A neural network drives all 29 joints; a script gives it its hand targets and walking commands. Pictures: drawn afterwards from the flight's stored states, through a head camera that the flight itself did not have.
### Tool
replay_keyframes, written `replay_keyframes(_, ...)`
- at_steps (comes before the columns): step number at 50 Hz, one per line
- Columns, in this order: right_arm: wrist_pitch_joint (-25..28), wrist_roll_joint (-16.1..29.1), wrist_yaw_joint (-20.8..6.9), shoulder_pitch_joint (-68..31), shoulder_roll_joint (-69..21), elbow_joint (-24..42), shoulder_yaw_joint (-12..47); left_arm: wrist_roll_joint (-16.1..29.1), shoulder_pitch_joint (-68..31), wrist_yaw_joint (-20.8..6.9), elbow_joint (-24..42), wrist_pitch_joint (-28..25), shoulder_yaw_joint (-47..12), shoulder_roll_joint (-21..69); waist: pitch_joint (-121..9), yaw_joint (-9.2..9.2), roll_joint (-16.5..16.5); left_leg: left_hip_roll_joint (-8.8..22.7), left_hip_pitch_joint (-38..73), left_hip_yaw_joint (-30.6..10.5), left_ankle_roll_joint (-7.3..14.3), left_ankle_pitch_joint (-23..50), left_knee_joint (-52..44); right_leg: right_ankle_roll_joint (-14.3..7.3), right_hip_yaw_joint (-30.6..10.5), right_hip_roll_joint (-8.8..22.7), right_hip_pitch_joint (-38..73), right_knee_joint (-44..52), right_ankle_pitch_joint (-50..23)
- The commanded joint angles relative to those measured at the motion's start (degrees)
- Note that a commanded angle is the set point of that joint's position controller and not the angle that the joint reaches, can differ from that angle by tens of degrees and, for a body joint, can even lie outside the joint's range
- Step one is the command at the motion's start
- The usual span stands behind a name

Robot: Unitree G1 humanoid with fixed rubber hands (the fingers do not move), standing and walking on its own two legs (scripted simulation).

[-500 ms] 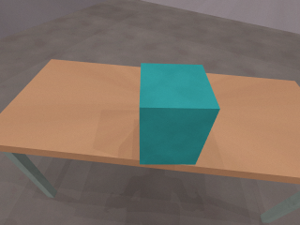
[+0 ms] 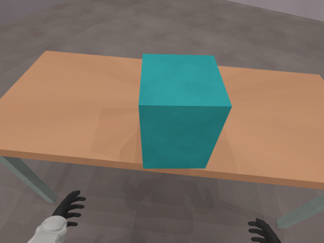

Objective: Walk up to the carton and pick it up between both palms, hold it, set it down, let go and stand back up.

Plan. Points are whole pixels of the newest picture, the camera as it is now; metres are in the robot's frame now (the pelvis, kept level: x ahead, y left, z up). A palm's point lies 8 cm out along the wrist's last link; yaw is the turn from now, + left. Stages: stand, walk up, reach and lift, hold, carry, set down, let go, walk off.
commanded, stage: reach and lift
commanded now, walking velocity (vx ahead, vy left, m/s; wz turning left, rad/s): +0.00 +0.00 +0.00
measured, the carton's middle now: (176, 115) +0.46 -0.02 +0.04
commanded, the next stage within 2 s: none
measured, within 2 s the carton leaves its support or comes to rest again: neither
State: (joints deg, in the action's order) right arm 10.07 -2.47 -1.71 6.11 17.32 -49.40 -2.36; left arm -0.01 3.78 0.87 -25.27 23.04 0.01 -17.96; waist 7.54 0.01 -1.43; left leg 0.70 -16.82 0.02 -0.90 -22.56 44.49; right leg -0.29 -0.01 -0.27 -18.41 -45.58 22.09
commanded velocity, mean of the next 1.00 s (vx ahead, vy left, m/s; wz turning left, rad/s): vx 0.00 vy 0.00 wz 0.00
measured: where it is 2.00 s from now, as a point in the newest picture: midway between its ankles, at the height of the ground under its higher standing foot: outside the picture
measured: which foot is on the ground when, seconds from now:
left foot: down 0.00-1.00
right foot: down 0.00-1.00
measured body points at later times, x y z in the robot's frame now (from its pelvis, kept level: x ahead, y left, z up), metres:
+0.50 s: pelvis -0.02 +0.03 +0.02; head -0.05 +0.05 +0.47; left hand +0.15 +0.29 -0.04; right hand +0.15 -0.21 -0.05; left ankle +0.02 +0.13 -0.71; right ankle +0.03 -0.11 -0.71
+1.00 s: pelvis -0.02 +0.01 +0.02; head -0.06 +0.03 +0.47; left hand +0.19 +0.23 -0.01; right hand +0.19 -0.23 +0.01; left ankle +0.02 +0.13 -0.71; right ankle +0.03 -0.11 -0.71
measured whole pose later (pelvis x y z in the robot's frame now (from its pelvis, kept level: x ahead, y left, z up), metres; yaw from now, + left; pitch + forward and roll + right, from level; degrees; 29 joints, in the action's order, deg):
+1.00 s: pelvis -0.02 +0.01 +0.02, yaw +0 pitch -8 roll +0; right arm 7.4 3.3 -4.1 10.2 13.0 -27.3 -2.4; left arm 2.2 11.2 4.9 -19.4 4.3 -0.3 -11.6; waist 1.5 0.0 -2.6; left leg 0.8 -9.9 0.1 0.0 -15.1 32.4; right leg -0.2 0.0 -0.4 -10.3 -31.0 13.3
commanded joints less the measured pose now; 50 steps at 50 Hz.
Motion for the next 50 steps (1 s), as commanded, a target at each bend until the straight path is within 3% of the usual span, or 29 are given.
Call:
replay_keyframes(1,3.60,2.83,1.76,4.58,5.43,15.09,-4.00,-1.20,5.17,-0.36,6.15,-3.72,9.25,-7.86,-14.21,-2.97,-7.54,-1.27,7.83,3.33,0.73,19.38,-13.10,2.04,-0.63,2.33,10.83,15.10,-36.49)
replay_keyframes(2,3.20,2.36,1.53,5.91,5.67,12.38,-4.16,-1.51,6.05,-1.02,3.11,-4.27,7.39,-6.80,-12.95,-1.92,-5.97,-1.49,7.12,2.54,0.57,17.31,-14.32,2.11,-0.37,1.71,12.09,15.33,-32.86)
replay_keyframes(3,3.06,2.47,1.84,5.57,5.49,10.75,-4.30,-2.54,5.05,-0.70,4.93,-4.43,9.46,-7.90,-12.18,-3.17,-3.77,-0.71,5.70,3.03,0.96,17.07,-14.62,1.49,-0.26,2.00,11.17,15.21,-29.90)
replay_keyframes(4,3.37,2.57,1.19,5.76,6.05,12.01,-4.53,-1.68,5.63,-0.78,5.88,-5.20,6.90,-4.70,-12.70,-0.63,-3.09,-0.59,9.68,2.14,0.57,17.20,-16.03,1.04,0.74,0.93,10.42,17.16,-26.73)
replay_keyframes(7,4.94,1.72,0.93,5.30,3.92,15.60,-5.69,-0.25,3.37,-0.01,11.48,-8.26,6.35,-6.48,-10.96,-0.21,-1.63,0.20,12.19,1.39,0.26,18.24,-17.51,0.20,1.14,1.04,7.17,19.84,-21.92)
replay_keyframes(8,4.40,1.89,0.97,5.44,3.51,15.32,-5.06,0.70,4.27,0.06,9.02,-8.70,5.95,-6.81,-8.97,-0.43,-2.00,-0.01,11.79,2.34,0.45,15.57,-18.66,0.60,0.47,1.49,6.62,20.73,-19.20)
replay_keyframes(9,4.12,0.92,0.59,7.23,2.87,14.89,-6.08,1.21,5.63,0.17,9.73,-9.19,3.68,-5.09,-8.73,1.75,-2.77,-0.23,12.95,1.72,0.84,14.89,-20.22,0.11,1.61,0.28,8.00,21.23,-18.27)
replay_keyframes(10,4.63,1.59,0.25,6.95,2.69,15.93,-5.31,1.27,4.38,0.74,11.64,-10.33,4.57,-4.81,-10.06,-0.15,-0.31,-0.25,11.20,2.33,0.68,12.91,-20.59,-0.05,0.48,0.67,8.25,21.90,-15.26)
replay_keyframes(15,5.98,1.70,-1.76,4.87,4.45,16.92,-9.05,2.28,4.71,3.26,16.36,-14.26,0.69,-3.33,-12.00,2.03,6.51,1.13,9.69,0.80,-1.07,5.68,-24.79,-2.06,1.57,-0.39,9.97,21.67,-9.63)
replay_keyframes(16,5.98,2.92,-2.26,3.48,4.27,18.28,-9.17,3.56,3.91,4.02,18.04,-14.78,-0.93,-2.52,-11.84,1.23,9.16,1.61,7.51,0.17,-1.50,5.27,-26.13,-2.35,1.93,-0.41,11.26,21.41,-10.58)
replay_keyframes(19,6.52,3.06,-2.96,3.22,5.41,21.60,-9.69,3.88,4.04,5.04,16.18,-16.13,-1.99,-0.87,-11.47,1.10,9.95,3.21,0.34,0.19,0.25,-1.68,-29.53,-1.44,2.45,-2.89,17.16,19.43,-11.74)
replay_keyframes(20,6.60,4.23,-3.66,-0.70,6.59,24.34,-9.96,4.58,3.73,5.69,14.75,-16.49,-4.14,0.27,-12.78,-0.41,10.59,5.09,-2.42,-1.60,0.65,-6.74,-31.51,-1.55,3.51,-3.58,18.42,17.54,-12.28)
replay_keyframes(21,5.63,2.78,-3.86,-0.84,6.80,21.96,-10.52,4.05,3.19,5.78,12.72,-17.01,-3.43,-0.56,-10.78,0.88,9.75,5.55,-4.99,-1.99,1.73,-11.17,-33.55,-1.03,3.74,-3.93,20.52,17.20,-11.35)
replay_keyframes(22,5.01,3.57,-3.69,-1.63,7.20,22.45,-10.37,3.63,2.65,5.76,10.70,-16.51,-3.04,0.35,-8.59,-0.49,9.99,6.36,-10.55,-1.37,2.94,-13.09,-35.19,-0.53,4.30,-5.04,24.96,15.61,-11.95)
replay_keyframes(24,4.68,4.81,-3.85,-2.80,6.08,24.42,-8.86,4.46,-1.45,5.39,12.87,-17.58,-5.46,1.35,-10.86,-0.28,9.56,6.19,-9.82,-0.93,2.62,-14.37,-35.78,-0.44,2.49,-4.21,25.79,17.20,-10.88)
replay_keyframes(25,3.28,4.03,-4.07,-2.43,5.38,23.65,-9.43,4.81,-0.15,5.34,9.15,-17.49,-4.53,2.11,-7.16,-0.43,8.44,6.22,-11.77,-1.16,3.03,-14.40,-36.74,0.26,3.12,-4.74,26.74,16.76,-10.98)
replay_keyframes(26,3.43,3.87,-3.62,-1.73,6.76,24.64,-10.79,4.47,-0.66,4.74,9.72,-17.80,-4.78,2.41,-7.27,0.27,4.83,6.63,-12.79,-0.96,4.05,-15.52,-37.46,0.46,3.23,-5.12,27.57,16.54,-10.63)
replay_keyframes(27,3.68,3.53,-3.38,-2.76,6.80,27.05,-10.47,5.60,-3.10,4.77,10.76,-18.68,-4.43,0.76,-9.25,0.26,5.85,5.11,-11.20,-0.08,3.39,-14.83,-35.76,0.39,2.28,-4.07,27.77,17.74,-8.83)
replay_keyframes(30,1.91,3.48,-3.64,-4.71,6.01,26.56,-10.79,7.09,-3.89,4.52,8.76,-18.84,-5.45,3.24,-5.89,0.43,3.02,7.19,-14.47,-1.84,4.55,-19.06,-37.65,0.64,3.61,-5.53,28.10,16.04,-8.57)
replay_keyframes(31,1.37,5.28,-3.10,-4.53,5.05,27.88,-9.21,7.64,-3.80,4.07,6.87,-18.24,-5.49,1.96,-4.28,-1.18,2.20,6.37,-13.94,-0.32,4.96,-17.12,-38.16,1.09,1.94,-3.77,28.46,17.94,-6.13)
replay_keyframes(33,1.44,4.22,-2.94,-3.40,4.03,28.28,-9.77,7.35,-3.33,4.42,8.66,-19.44,-5.35,3.06,-4.87,0.29,2.35,5.43,-11.09,-0.38,4.00,-14.16,-37.09,0.98,1.81,-3.83,26.50,18.63,-7.55)
replay_keyframes(36,0.90,3.63,-2.33,-3.09,3.37,32.01,-9.92,9.30,-5.11,3.56,9.50,-20.39,-4.82,2.07,-4.32,-0.37,-2.94,4.00,-9.02,1.48,4.56,-13.70,-34.88,0.21,0.31,-2.51,22.75,21.07,0.39)
replay_keyframes(37,0.62,4.09,-1.57,-2.76,1.55,34.36,-8.58,9.25,-4.71,3.65,8.64,-20.96,-4.26,1.31,-3.43,-0.99,-2.83,2.03,-6.92,3.02,3.92,-9.49,-32.01,-0.34,-1.57,-1.13,19.55,22.80,2.31)
replay_keyframes(40,1.15,6.21,-1.66,-2.24,0.35,38.09,-8.18,11.75,-6.47,4.53,14.76,-21.71,-3.34,0.56,-7.73,-0.35,-6.62,-2.06,11.47,3.70,1.86,-1.54,-25.09,-2.87,-3.27,3.43,2.03,29.90,8.75)
replay_keyframes(42,1.34,8.68,-1.60,-1.94,-1.42,38.54,-6.76,11.73,-7.07,5.10,20.01,-22.62,-4.78,1.82,-8.01,-0.55,-3.57,-2.26,21.84,2.67,0.24,1.49,-21.51,-4.39,-3.92,5.84,-9.60,31.42,9.67)
replay_keyframes(45,-0.56,10.19,-2.34,-1.82,-1.12,34.69,-6.22,11.14,-7.32,6.39,20.01,-22.68,-5.09,2.76,-5.83,0.18,1.69,-1.26,22.59,1.42,-0.17,-3.99,-24.78,-4.32,-2.28,4.83,-8.97,31.40,8.52)
replay_keyframes(47,-1.03,11.10,-2.06,-1.48,-1.47,35.37,-4.95,10.35,-6.01,5.99,18.14,-22.19,-4.92,3.98,-5.80,-0.86,-0.36,-1.69,20.68,1.68,0.02,-1.60,-23.51,-4.44,-2.84,4.55,-8.09,31.14,7.67)
replay_keyframes(49,-0.86,11.66,-2.03,0.26,-2.49,36.98,-5.23,9.98,-4.21,6.39,20.91,-23.45,-5.40,3.76,-5.56,-0.14,1.95,-0.34,19.50,0.43,-0.26,-1.46,-25.72,-3.92,-2.02,3.57,-5.50,30.77,3.00)
replay_keyframes(50,-0.68,11.85,-2.35,-1.66,-0.98,37.66,-7.95,9.92,-5.76,7.07,22.85,-23.93,-6.19,3.34,-6.27,-0.12,6.96,1.21,15.72,-0.44,-0.08,-6.09,-28.34,-3.59,-0.51,1.70,-1.17,27.91,1.47)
